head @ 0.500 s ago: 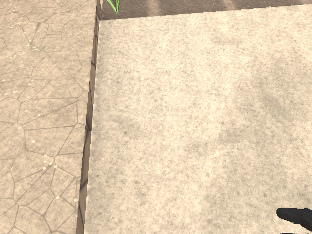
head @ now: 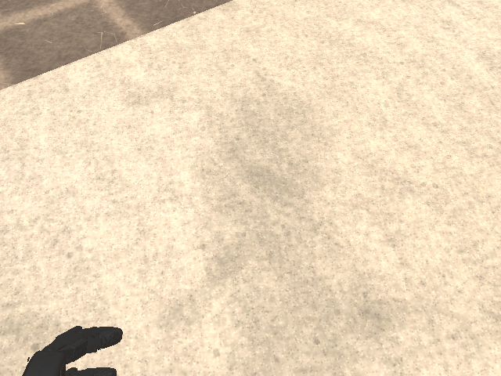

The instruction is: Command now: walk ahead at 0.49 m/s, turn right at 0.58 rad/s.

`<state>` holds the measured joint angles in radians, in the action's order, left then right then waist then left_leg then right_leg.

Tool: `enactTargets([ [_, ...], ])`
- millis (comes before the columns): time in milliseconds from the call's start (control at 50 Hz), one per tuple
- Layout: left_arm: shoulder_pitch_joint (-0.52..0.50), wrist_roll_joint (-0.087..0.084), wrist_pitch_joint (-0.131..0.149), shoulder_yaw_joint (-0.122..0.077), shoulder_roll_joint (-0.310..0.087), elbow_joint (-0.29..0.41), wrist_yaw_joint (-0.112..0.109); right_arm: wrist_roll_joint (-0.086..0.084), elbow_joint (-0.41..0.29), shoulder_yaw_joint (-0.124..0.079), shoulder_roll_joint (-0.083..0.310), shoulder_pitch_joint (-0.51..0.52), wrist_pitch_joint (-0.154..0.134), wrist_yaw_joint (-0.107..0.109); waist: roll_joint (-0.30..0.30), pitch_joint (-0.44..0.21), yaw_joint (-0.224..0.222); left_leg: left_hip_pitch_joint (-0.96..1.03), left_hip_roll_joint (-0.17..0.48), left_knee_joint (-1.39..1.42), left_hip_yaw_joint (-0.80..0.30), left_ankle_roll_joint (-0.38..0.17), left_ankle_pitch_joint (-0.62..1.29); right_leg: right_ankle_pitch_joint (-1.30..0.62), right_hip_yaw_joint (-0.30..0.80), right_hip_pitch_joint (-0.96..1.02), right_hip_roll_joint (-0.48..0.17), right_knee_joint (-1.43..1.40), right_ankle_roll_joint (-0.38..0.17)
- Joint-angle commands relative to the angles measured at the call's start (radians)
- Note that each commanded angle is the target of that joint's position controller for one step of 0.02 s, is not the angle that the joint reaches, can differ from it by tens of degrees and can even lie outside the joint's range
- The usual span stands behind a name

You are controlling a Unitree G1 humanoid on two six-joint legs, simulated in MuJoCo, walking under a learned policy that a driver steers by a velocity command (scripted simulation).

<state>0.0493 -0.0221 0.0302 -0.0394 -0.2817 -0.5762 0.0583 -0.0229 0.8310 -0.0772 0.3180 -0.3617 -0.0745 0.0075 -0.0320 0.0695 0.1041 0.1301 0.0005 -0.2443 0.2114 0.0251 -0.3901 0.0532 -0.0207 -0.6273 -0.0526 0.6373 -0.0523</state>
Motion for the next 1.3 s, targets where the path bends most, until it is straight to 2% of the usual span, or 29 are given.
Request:
enactTargets([
  [20,0.087,0.001,0.003,-0.06,-0.145,0.065,0.003,-0.01,-0.062,-0.049,0.22,0.041,0.008,0.01,0.123,-0.098,-0.143,-0.044,0.255,-0.244,-0.032,-0.129,1.113,0.104,-0.084,0.245,0.102,-0.018,-0.075],
  [40,0.252,-0.004,-0.006,-0.089,-0.191,0.026,-0.008,-0.012,-0.07,-0.042,0.207,0.048,0.012,0.014,0.104,-0.181,-0.234,-0.152,0.228,-0.455,-0.008,-0.102,1.088,0.061,-0.077,0.493,0.134,-0.061,-0.115],
  [60,0.39,-0.013,-0.021,-0.113,-0.256,-0.003,-0.029,0.017,-0.09,-0.018,0.148,0.012,0.008,0.016,-0.024,-0.266,-0.274,-0.408,0.175,-0.771,-0.014,-0.062,0.625,0.067,0.134,0.79,0.009,-0.065,-0.169],
  [80,0.33,-0.012,-0.006,-0.116,-0.347,0.02,-0.029,0.043,-0.148,0.024,0.029,-0.083,-0.017,-0.001,-0.246,-0.394,-0.136,-0.794,-0.03,-1.1,-0.148,-0.017,-0.215,0.326,0.746,1.046,-0.245,-0.201,-0.358],
  [100,0.348,-0.003,0.01,-0.086,-0.229,0.039,-0.026,0.006,-0.143,0.007,0.135,0.023,-0.044,-0.015,-0.101,-0.449,-0.223,-0.864,0.004,-1.165,-0.322,-0.032,-0.182,0.412,0.836,1.032,-0.285,-0.327,-0.336],
  [120,0.314,0.008,0.025,-0.069,-0.183,0.016,-0.022,-0.029,-0.161,0.001,0.158,0.095,-0.053,-0.02,-0.062,-0.288,-0.216,-0.904,0.047,-1.121,-0.303,-0.048,-0.077,0.309,0.669,0.899,-0.263,-0.348,-0.283],
  [160,0.2,0.013,0.041,-0.053,-0.137,0.012,-0.02,-0.002,-0.139,0.006,0.133,0.107,-0.048,-0.007,0.03,-0.146,-0.138,-0.817,0.132,-0.972,-0.285,-0.042,0.051,0.011,0.433,0.633,-0.191,-0.348,-0.228],
  [220,0.168,0.029,0.065,-0.043,-0.119,-0.017,-0.023,0.003,-0.097,0.012,0.101,0.028,-0.007,-0.011,-0.007,-0.133,-0.084,-0.688,0.162,-0.909,-0.286,-0.015,0.12,-0.146,0.29,0.476,-0.161,-0.424,-0.227],
  [280,0.189,0.031,0.081,-0.047,-0.134,-0.067,-0.03,0.006,-0.111,0.019,0.072,0.091,0.014,-0.006,-0.004,-0.062,-0.097,-0.764,0.161,-0.798,-0.291,0.01,0.251,-0.179,0.168,0.451,-0.142,-0.481,-0.206],
  [380,0.205,0.034,0.081,-0.042,-0.14,-0.108,-0.046,0.001,-0.137,0.028,0.041,0.212,-0.002,-0.025,-0.012,-0.012,-0.153,-0.764,0.108,-0.505,-0.274,0.001,0.539,-0.13,0.01,0.497,-0.104,-0.516,-0.134],
  [480,0.274,0.02,0.056,-0.049,-0.163,-0.169,-0.051,0.002,-0.199,0.039,0.024,0.327,-0.009,-0.059,0.005,0.034,-0.201,-0.852,0.081,-0.364,-0.238,-0.037,0.481,-0.206,-0.025,0.692,-0.176,-0.474,-0.127],
  [560,0.255,0.015,0.019,-0.061,-0.204,-0.171,-0.074,0.007,-0.236,0.024,0.056,0.292,-0.001,-0.081,-0.042,-0.04,-0.144,-0.756,0.001,-0.346,-0.142,-0.102,0.261,-0.688,-0.066,0.794,-0.198,-0.275,-0.088],
  [600,0.23,0.015,0.003,-0.058,-0.209,-0.158,-0.09,0.005,-0.192,-0.022,0.138,0.054,0.007,-0.068,-0.034,-0.185,-0.006,-0.41,-0.072,-0.298,-0.122,-0.164,0.286,-0.826,-0.119,0.688,-0.153,0.061,-0.04],
  [620,0.257,0.034,0.014,-0.039,-0.17,-0.136,-0.095,0.0,-0.171,-0.05,0.224,-0.096,0.018,-0.049,0.085,-0.299,0.048,-0.096,0.079,-0.289,-0.363,-0.233,0.336,-0.489,-0.13,0.447,-0.103,0.371,0.0],
  [640,0.379,0.052,0.045,0.002,-0.037,-0.103,-0.068,-0.003,-0.181,-0.058,0.284,-0.076,0.012,-0.048,0.315,-0.406,-0.072,0.24,0.311,-0.205,-0.923,-0.429,0.152,0.498,-0.019,0.009,0.126,0.692,0.061],
  [660,0.266,0.022,0.08,-0.013,-0.139,-0.102,-0.049,0.0,-0.197,-0.034,0.185,-0.102,0.008,-0.046,0.184,-0.447,0.018,0.282,0.317,-0.1,-1.004,-0.413,0.06,0.519,0.15,-0.101,0.097,0.765,0.043],
  [680,0.17,-0.014,0.101,-0.022,-0.174,-0.064,-0.04,0.007,-0.198,-0.025,0.154,-0.056,0.005,-0.042,0.13,-0.295,0.022,0.173,0.291,-0.071,-0.853,-0.368,0.111,0.423,0.142,-0.164,0.051,0.733,0.027],
  [720,0.13,0.019,0.112,-0.021,-0.159,-0.055,-0.051,0.006,-0.222,-0.016,0.125,0.063,0.006,-0.037,0.007,-0.14,-0.054,-0.087,0.214,-0.046,-0.673,-0.332,0.338,0.309,0.118,-0.104,-0.017,0.566,0.038],
  [800,0.186,0.04,0.074,-0.018,-0.127,-0.06,-0.057,0.013,-0.232,-0.011,0.119,0.111,0.004,-0.02,0.065,-0.098,-0.121,-0.301,0.153,0.013,-0.544,-0.34,0.55,0.246,0.09,0.011,-0.038,0.416,0.111],
  [900,0.005,0.037,0.071,0.006,-0.073,-0.019,-0.055,0.002,-0.198,-0.023,0.157,0.061,0.02,0.006,0.104,-0.07,-0.054,-0.416,0.056,-0.009,-0.442,-0.255,0.447,-0.08,0.055,0.121,0.03,0.028,0.148],
  [980,-0.06,0.017,0.087,-0.009,-0.112,0.0,-0.042,-0.008,-0.17,-0.025,0.156,0.006,0.034,0.01,0.13,-0.08,-0.034,-0.33,0.1,-0.076,-0.556,-0.224,0.322,-0.112,0.1,0.17,0.058,-0.117,0.123],
  [1060,0.091,0.017,0.103,-0.046,-0.168,-0.037,-0.046,0.001,-0.177,-0.019,0.121,0.04,0.041,0.01,0.159,-0.12,-0.131,-0.293,0.093,-0.248,-0.619,-0.17,0.354,-0.006,0.095,0.374,0.045,-0.198,0.04],
  [1080,0.214,0.035,0.107,-0.061,-0.208,-0.047,-0.054,0.011,-0.19,0.002,0.065,0.038,0.038,0.004,0.095,-0.238,-0.187,-0.368,0.038,-0.467,-0.56,-0.136,0.291,0.039,0.196,0.595,-0.074,-0.182,-0.018],
  [1100,0.321,0.051,0.095,-0.084,-0.293,-0.07,-0.057,-0.005,-0.217,0.026,-0.005,-0.083,0.03,0.003,-0.172,-0.383,-0.161,-0.693,-0.111,-0.806,-0.41,-0.062,-0.05,0.245,0.597,0.947,-0.304,-0.237,-0.172],
  [1120,0.335,0.026,0.087,-0.076,-0.24,-0.08,-0.048,-0.017,-0.215,0.019,0.06,-0.105,0.026,0.004,-0.255,-0.369,-0.161,-0.866,-0.061,-0.985,-0.397,-0.044,-0.201,0.492,0.841,0.961,-0.377,-0.326,-0.207],
  [1140,0.288,0.02,0.082,-0.058,-0.168,-0.067,-0.051,-0.018,-0.208,-0.002,0.136,-0.025,0.031,0.004,-0.136,-0.233,-0.183,-0.913,-0.014,-1.052,-0.401,-0.036,-0.11,0.542,0.718,0.845,-0.337,-0.35,-0.165],
  [1180,0.225,0.031,0.073,-0.04,-0.12,-0.078,-0.05,0.007,-0.23,-0.004,0.122,0.086,0.034,0.004,-0.039,-0.088,-0.168,-0.876,0.037,-1.005,-0.358,-0.029,0.015,0.303,0.473,0.631,-0.243,-0.376,-0.13],
  [1240,0.211,0.033,0.082,-0.031,-0.092,-0.106,-0.048,-0.002,-0.227,0.004,0.062,0.076,0.037,-0.007,-0.084,-0.06,-0.126,-0.787,0.07,-0.902,-0.335,-0.03,0.067,0.13,0.307,0.517,-0.175,-0.437,-0.136],
  [1300,0.226,0.02,0.088,-0.042,-0.13,-0.139,-0.045,0.011,-0.244,0.019,0.028,0.134,0.036,-0.011,-0.056,-0.042,-0.124,-0.812,0.081,-0.753,-0.314,-0.019,0.118,0.009,0.236,0.513,-0.188,-0.478,-0.172],
])
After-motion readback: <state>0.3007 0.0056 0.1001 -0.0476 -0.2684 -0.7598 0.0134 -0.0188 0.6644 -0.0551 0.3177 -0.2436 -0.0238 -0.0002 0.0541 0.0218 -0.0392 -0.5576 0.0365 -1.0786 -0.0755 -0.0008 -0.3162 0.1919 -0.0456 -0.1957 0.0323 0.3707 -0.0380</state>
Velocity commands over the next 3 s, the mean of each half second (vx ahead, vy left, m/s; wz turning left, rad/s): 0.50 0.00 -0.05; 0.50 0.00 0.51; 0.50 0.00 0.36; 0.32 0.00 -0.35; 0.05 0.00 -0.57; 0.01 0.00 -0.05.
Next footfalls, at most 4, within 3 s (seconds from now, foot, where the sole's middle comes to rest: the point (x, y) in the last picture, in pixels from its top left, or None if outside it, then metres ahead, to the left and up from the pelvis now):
0.04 right None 0.21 -0.10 -0.76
0.60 left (203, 342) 0.53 0.10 -0.76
1.08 right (243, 233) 0.84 -0.03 -0.76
1.58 left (126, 215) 0.95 0.32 -0.76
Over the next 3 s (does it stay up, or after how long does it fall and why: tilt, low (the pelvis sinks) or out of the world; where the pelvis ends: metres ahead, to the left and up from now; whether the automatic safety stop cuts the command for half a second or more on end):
stays up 1.07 0.26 0.01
